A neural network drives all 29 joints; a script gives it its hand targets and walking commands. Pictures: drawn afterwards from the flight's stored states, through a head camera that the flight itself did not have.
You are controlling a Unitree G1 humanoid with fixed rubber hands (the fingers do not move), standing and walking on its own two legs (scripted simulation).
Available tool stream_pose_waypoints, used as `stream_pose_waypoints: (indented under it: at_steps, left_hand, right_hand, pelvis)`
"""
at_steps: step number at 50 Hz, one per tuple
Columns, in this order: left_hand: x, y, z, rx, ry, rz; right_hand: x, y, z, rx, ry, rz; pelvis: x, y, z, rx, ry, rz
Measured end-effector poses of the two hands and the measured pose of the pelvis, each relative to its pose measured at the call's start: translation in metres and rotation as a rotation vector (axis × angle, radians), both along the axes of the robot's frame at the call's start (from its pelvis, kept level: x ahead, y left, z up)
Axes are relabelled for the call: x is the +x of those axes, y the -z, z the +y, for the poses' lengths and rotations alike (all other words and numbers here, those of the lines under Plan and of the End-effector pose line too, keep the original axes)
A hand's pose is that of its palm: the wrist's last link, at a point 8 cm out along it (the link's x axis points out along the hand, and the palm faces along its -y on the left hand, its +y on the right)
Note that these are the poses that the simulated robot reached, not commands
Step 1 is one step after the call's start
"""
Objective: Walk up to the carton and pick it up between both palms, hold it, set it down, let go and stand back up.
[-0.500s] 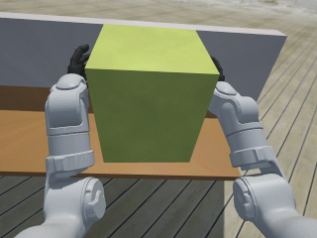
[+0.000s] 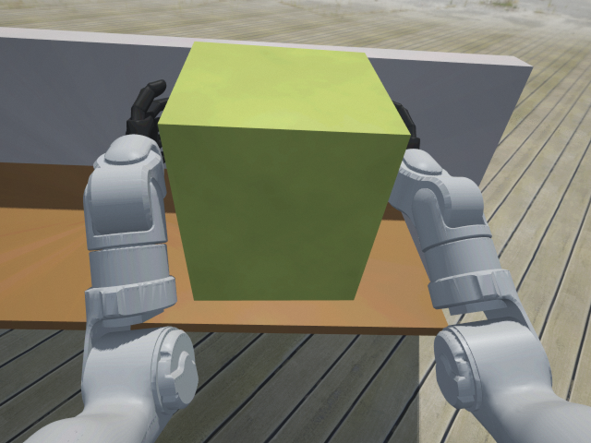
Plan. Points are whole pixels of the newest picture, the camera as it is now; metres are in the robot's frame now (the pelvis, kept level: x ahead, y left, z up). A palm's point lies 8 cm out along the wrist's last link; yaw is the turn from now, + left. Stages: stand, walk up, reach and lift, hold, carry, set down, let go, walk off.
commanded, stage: hold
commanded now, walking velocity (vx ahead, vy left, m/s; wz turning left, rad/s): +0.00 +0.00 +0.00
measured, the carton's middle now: (278, 177) +0.38 -0.01 +0.24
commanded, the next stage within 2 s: set down in 0.68 s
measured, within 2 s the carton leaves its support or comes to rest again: neither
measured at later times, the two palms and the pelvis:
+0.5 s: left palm (144, 149) +0.38 +0.15 +0.28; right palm (397, 161) +0.37 -0.16 +0.26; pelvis +0.00 +0.00 +0.00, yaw +0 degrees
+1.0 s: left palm (151, 143) +0.40 +0.14 +0.28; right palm (395, 163) +0.38 -0.16 +0.25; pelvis +0.00 +0.00 +0.00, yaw +1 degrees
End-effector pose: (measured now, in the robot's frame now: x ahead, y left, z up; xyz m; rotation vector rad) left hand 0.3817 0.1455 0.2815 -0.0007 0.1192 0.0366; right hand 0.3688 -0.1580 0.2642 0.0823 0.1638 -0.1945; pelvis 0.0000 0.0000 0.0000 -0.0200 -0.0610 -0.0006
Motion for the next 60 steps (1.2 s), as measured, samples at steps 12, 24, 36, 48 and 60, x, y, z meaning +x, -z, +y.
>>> stream_pose_waypoints:
  at_steps: [12, 24, 36, 48, 60]
  left_hand:
    - [0.001, 0.003, 0.002, -0.004, -0.003, 0.008]
    - [0.002, 0.003, 0.003, -0.001, -0.003, 0.012]
    - [0.004, 0.001, 0.001, 0.003, 0.000, -0.008]
    - [0.013, -0.005, -0.003, 0.048, 0.023, -0.104]
    - [0.031, 0.069, -0.003, 0.081, 0.032, -0.037]
  right_hand:
    - [0.001, 0.002, 0.002, -0.005, -0.002, 0.009]
    - [0.003, 0.002, 0.002, -0.005, -0.003, 0.012]
    - [0.004, 0.001, 0.001, 0.001, -0.001, -0.007]
    - [0.011, 0.002, -0.001, -0.008, 0.021, -0.152]
    - [0.024, 0.079, -0.001, -0.081, 0.033, -0.109]
  pelvis:
    - [0.000, 0.000, -0.001, 0.001, -0.002, 0.002]
    - [-0.001, 0.000, -0.001, 0.000, -0.003, 0.006]
    - [0.001, 0.000, -0.001, 0.000, -0.006, 0.011]
    - [-0.002, -0.001, 0.000, 0.006, -0.023, -0.038]
    - [0.003, -0.002, 0.001, 0.008, -0.029, -0.024]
